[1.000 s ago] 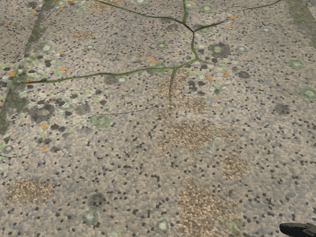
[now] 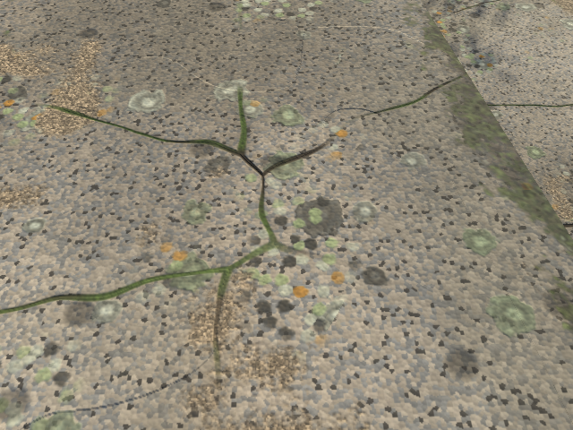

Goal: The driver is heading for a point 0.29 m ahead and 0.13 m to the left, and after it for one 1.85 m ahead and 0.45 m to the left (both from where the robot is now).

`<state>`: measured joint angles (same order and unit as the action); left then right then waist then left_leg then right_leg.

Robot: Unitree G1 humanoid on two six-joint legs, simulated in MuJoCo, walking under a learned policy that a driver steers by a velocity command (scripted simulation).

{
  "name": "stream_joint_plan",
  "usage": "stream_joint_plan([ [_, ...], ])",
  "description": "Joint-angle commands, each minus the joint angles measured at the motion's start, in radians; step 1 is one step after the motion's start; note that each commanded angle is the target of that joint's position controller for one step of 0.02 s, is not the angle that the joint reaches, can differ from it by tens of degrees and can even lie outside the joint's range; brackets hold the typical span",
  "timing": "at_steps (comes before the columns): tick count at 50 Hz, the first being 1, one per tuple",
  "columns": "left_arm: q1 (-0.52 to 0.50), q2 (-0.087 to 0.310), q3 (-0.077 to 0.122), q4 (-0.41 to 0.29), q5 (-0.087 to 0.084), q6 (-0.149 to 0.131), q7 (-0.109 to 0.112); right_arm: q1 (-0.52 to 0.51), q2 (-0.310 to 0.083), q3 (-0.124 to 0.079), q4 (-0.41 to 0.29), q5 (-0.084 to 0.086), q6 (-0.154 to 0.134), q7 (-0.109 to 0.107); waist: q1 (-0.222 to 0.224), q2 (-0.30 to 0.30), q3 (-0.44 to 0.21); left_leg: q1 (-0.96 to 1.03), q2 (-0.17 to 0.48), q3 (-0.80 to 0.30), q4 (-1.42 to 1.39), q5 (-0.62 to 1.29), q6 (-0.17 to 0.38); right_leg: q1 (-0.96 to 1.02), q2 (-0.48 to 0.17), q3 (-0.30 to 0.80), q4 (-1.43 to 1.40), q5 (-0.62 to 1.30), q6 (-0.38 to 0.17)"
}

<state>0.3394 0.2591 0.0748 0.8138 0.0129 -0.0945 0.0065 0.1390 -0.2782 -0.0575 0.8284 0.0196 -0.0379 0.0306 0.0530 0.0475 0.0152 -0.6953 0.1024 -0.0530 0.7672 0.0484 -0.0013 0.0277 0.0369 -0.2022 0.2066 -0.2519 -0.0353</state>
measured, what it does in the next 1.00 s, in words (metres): walks ahead, turning left: left foot, then right foot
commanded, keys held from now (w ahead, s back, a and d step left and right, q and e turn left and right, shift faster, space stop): w+q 0.68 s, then w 0.32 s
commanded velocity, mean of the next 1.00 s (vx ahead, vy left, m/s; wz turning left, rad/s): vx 0.50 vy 0.00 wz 0.47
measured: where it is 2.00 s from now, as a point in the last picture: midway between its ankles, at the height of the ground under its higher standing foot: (186, 221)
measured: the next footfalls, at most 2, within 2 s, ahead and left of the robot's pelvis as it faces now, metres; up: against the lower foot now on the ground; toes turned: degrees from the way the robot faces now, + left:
left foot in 0.16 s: +0.26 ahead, +0.13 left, +0.00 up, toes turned +9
right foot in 0.64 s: +0.58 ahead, +0.00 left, +0.00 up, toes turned +26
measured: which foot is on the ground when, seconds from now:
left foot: up 0.00-0.14, down 0.16-0.66, up 0.68-1.00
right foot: down 0.00-0.18, up 0.20-0.62, down 0.64-1.00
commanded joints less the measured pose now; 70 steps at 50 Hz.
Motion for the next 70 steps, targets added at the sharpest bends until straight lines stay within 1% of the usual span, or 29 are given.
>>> stream_joint_plan([
  [1, -0.007, 0.162, 0.042, -0.039, -0.013, -0.001, 0.011, -0.129, -0.031, 0.003, -0.106, -0.001, -0.013, 0.019, 0.018, -0.077, 0.089, -0.028, 0.002, 0.040, -0.090, 0.009, 0.024, -0.011, -0.309, 0.048, -0.072, 0.343, -0.126],
  [5, -0.011, 0.198, 0.053, -0.025, -0.027, 0.032, 0.020, -0.138, -0.058, -0.009, -0.155, 0.003, -0.011, 0.041, -0.013, -0.117, 0.051, 0.043, -0.062, 0.130, -0.134, -0.173, 0.083, 0.098, -0.334, 0.003, 0.085, 0.726, -0.092],
  [7, -0.036, 0.224, 0.057, -0.033, -0.032, 0.050, 0.028, 0.023, -0.118, -0.044, -0.132, 0.008, -0.007, 0.038, -0.111, -0.143, -0.059, 0.274, -0.147, 0.183, -0.144, -0.243, 0.132, 0.079, -0.311, -0.024, 0.336, 1.007, -0.060],
  [8, -0.047, 0.219, 0.051, -0.038, -0.035, 0.051, 0.032, 0.184, -0.179, -0.078, -0.094, 0.009, -0.004, 0.024, -0.197, -0.115, -0.144, 0.531, -0.177, 0.159, -0.214, -0.179, 0.173, -0.040, -0.268, -0.045, 0.563, 0.922, -0.021],
  [9, -0.014, 0.140, 0.023, -0.062, 0.001, 0.037, 0.031, 0.290, -0.279, -0.104, -0.074, 0.009, 0.006, -0.001, -0.198, 0.077, -0.230, 0.825, 0.023, -0.156, -0.214, -0.105, 0.243, -0.330, -0.198, -0.038, 0.893, 0.331, 0.028],
  [10, 0.042, 0.049, -0.009, -0.111, -0.002, 0.000, 0.015, 0.242, -0.325, -0.104, -0.109, 0.007, -0.006, 0.003, -0.104, 0.227, -0.372, 1.095, 0.234, -0.754, -0.391, -0.309, 0.460, -0.703, 0.025, 0.162, 1.206, -0.350, 0.080],
  [11, -0.084, 0.145, 0.008, -0.124, -0.042, -0.037, -0.002, 0.263, -0.236, -0.079, -0.115, 0.001, -0.013, 0.009, -0.182, 0.069, -0.361, 1.092, 0.225, -0.730, -0.474, -0.355, 0.407, -0.816, -0.030, 0.315, 1.233, -0.309, 0.051],
  [12, -0.147, 0.154, 0.009, -0.147, -0.064, -0.053, -0.008, 0.231, -0.191, -0.068, -0.112, 0.000, -0.023, 0.007, -0.170, 0.040, -0.227, 0.978, 0.191, -0.578, -0.474, -0.312, 0.367, -0.856, -0.071, 0.300, 1.180, -0.227, 0.026],
  [13, -0.152, 0.141, 0.007, -0.138, -0.045, -0.058, 0.000, 0.163, -0.162, -0.059, -0.122, 0.003, -0.028, 0.007, -0.116, -0.054, -0.132, 0.813, 0.145, -0.461, -0.475, -0.209, 0.330, -0.811, -0.118, 0.294, 1.081, -0.155, 0.022],
  [15, -0.131, 0.157, 0.021, -0.128, -0.009, -0.038, 0.005, 0.077, -0.115, -0.042, -0.155, -0.012, -0.029, -0.004, -0.052, -0.025, -0.074, 0.607, 0.087, -0.339, -0.508, -0.045, 0.308, -0.677, -0.159, 0.294, 0.966, -0.088, 0.039],
  [19, -0.165, 0.109, 0.010, -0.152, 0.004, -0.005, 0.008, 0.097, -0.160, -0.055, -0.158, -0.008, -0.033, -0.027, -0.040, -0.019, -0.038, 0.468, 0.040, -0.230, -0.546, 0.097, 0.304, -0.642, -0.143, 0.253, 0.768, 0.025, 0.097],
  [26, -0.383, 0.096, -0.005, -0.209, -0.020, -0.023, -0.019, 0.200, -0.172, -0.061, -0.132, 0.009, -0.009, -0.045, -0.131, 0.044, -0.018, 0.467, 0.000, -0.241, -0.480, -0.110, 0.219, -0.525, -0.047, 0.254, 0.343, 0.327, 0.102],
  [31, -0.232, 0.164, 0.031, -0.180, -0.020, -0.046, -0.024, 0.177, -0.141, -0.055, -0.147, 0.003, 0.001, -0.049, -0.030, 0.085, -0.066, 0.538, 0.002, -0.345, -0.282, -0.084, 0.159, -0.313, -0.040, 0.258, 0.229, 0.200, 0.021],
  [32, -0.109, 0.205, 0.045, -0.165, -0.002, -0.052, -0.017, 0.171, -0.089, -0.035, -0.163, -0.005, -0.003, -0.044, 0.029, 0.033, -0.177, 0.463, -0.053, -0.288, -0.075, -0.117, 0.124, -0.092, -0.146, 0.344, 0.250, 0.177, -0.035],
  [33, 0.017, 0.290, 0.064, -0.150, 0.018, -0.046, -0.011, 0.276, -0.020, -0.014, -0.187, -0.002, -0.011, -0.046, 0.016, -0.192, -0.329, 0.178, -0.189, -0.153, 0.266, -0.425, 0.052, 0.263, -0.374, 0.693, 0.220, 0.064, -0.160],
  [34, 0.055, 0.274, 0.064, -0.121, -0.002, -0.035, -0.022, 0.328, -0.063, -0.013, -0.198, 0.022, -0.018, -0.046, 0.000, -0.395, -0.355, -0.056, -0.173, -0.122, 0.473, -0.662, 0.029, 0.336, -0.486, 1.037, 0.114, -0.210, -0.243],
  [35, 0.005, 0.180, 0.040, -0.138, -0.012, -0.031, -0.021, 0.266, -0.150, -0.033, -0.177, 0.025, -0.014, -0.047, 0.024, -0.243, -0.214, -0.112, -0.118, -0.144, 0.552, -0.572, 0.021, 0.223, -0.436, 0.935, 0.079, -0.331, -0.204],
  [36, -0.037, 0.143, 0.026, -0.138, -0.009, -0.022, -0.019, 0.181, -0.162, -0.037, -0.188, 0.011, -0.010, -0.046, 0.028, -0.161, -0.116, -0.101, -0.087, -0.104, 0.549, -0.488, 0.018, 0.095, -0.385, 0.771, 0.075, -0.251, -0.164],
  [39, -0.105, 0.099, 0.005, -0.117, 0.004, -0.019, -0.022, 0.134, -0.107, -0.034, -0.203, 0.002, -0.007, -0.035, -0.032, -0.153, -0.008, 0.012, -0.028, -0.084, 0.414, -0.380, 0.022, -0.146, -0.277, 0.525, 0.009, 0.017, -0.146],
  [47, -0.058, 0.176, 0.023, -0.047, -0.026, -0.014, -0.017, -0.029, -0.031, 0.003, -0.238, -0.009, -0.024, -0.013, -0.004, -0.118, 0.009, 0.062, -0.007, 0.013, -0.024, -0.110, -0.001, -0.152, -0.247, 0.300, -0.063, 0.262, -0.169],
  [53, 0.032, 0.211, 0.027, 0.015, -0.044, 0.016, -0.016, -0.158, -0.057, -0.002, -0.283, 0.004, -0.036, 0.007, 0.025, -0.136, 0.039, 0.126, -0.049, 0.050, -0.210, -0.121, 0.034, -0.046, -0.298, 0.286, -0.010, 0.314, -0.139],
  [55, 0.013, 0.228, 0.030, 0.023, -0.048, 0.027, -0.011, -0.087, -0.086, -0.017, -0.268, -0.002, -0.039, 0.008, -0.037, -0.143, 0.000, 0.259, -0.084, 0.081, -0.271, -0.148, 0.069, -0.026, -0.294, 0.260, 0.090, 0.501, -0.113],
  [57, 0.006, 0.180, 0.008, 0.015, -0.034, 0.028, -0.004, 0.194, -0.175, -0.062, -0.189, -0.014, -0.034, -0.009, -0.171, -0.093, -0.187, 0.700, -0.041, 0.028, -0.271, -0.110, 0.136, -0.191, -0.207, 0.173, 0.453, 0.553, -0.050],
  [58, 0.065, 0.083, -0.026, -0.026, -0.012, 0.012, -0.007, 0.305, -0.281, -0.082, -0.177, -0.035, -0.026, -0.020, -0.164, 0.132, -0.320, 1.055, 0.221, -0.394, -0.301, -0.198, 0.272, -0.573, -0.068, 0.126, 0.845, 0.125, 0.023],
  [59, 0.071, 0.100, -0.028, -0.017, -0.021, -0.009, -0.011, 0.326, -0.241, -0.069, -0.170, -0.019, -0.025, -0.016, -0.167, 0.206, -0.397, 1.093, 0.300, -0.681, -0.435, -0.306, 0.343, -0.733, -0.016, 0.265, 1.022, -0.331, 0.027],
  [60, 0.006, 0.176, -0.005, -0.033, -0.048, -0.019, -0.019, 0.268, -0.185, -0.048, -0.169, -0.013, -0.028, -0.012, -0.161, 0.131, -0.252, 0.990, 0.263, -0.560, -0.451, -0.358, 0.302, -0.827, -0.078, 0.292, 1.089, -0.287, 0.018],
  [62, -0.083, 0.164, -0.005, -0.048, -0.037, -0.019, -0.018, 0.151, -0.126, -0.029, -0.175, -0.016, -0.031, -0.007, -0.108, 0.036, -0.089, 0.731, 0.173, -0.334, -0.501, -0.252, 0.252, -0.792, -0.151, 0.254, 0.998, -0.126, 0.014],
  [65, -0.029, 0.115, -0.008, -0.019, -0.034, 0.021, -0.018, 0.082, -0.094, -0.024, -0.166, -0.026, -0.054, -0.004, -0.037, 0.056, -0.049, 0.545, 0.133, -0.180, -0.597, -0.115, 0.239, -0.657, -0.187, 0.267, 0.921, -0.014, 0.036],
  [70, -0.133, 0.092, -0.009, -0.051, -0.032, 0.038, -0.016, 0.119, -0.122, -0.035, -0.110, -0.036, -0.075, -0.022, -0.055, 0.009, 0.009, 0.550, 0.122, 0.005, -0.648, -0.012, 0.214, -0.730, -0.161, 0.314, 0.718, 0.224, 0.057],
])
Velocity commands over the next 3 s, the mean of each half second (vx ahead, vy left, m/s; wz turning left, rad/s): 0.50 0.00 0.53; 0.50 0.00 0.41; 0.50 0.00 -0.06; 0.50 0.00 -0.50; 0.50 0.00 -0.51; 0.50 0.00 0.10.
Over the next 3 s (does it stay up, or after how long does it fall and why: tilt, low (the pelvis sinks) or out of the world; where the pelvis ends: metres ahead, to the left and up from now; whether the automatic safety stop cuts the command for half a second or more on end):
stays up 1.57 0.32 0.00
